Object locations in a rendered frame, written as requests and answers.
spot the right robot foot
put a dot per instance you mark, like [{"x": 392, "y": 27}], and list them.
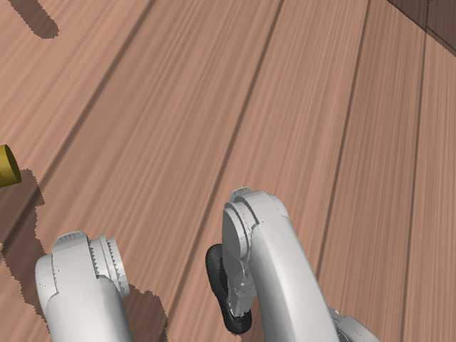
[{"x": 218, "y": 282}]

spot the can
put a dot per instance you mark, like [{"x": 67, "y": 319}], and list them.
[{"x": 9, "y": 170}]

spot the right robot hand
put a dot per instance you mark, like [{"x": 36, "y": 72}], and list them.
[{"x": 351, "y": 330}]

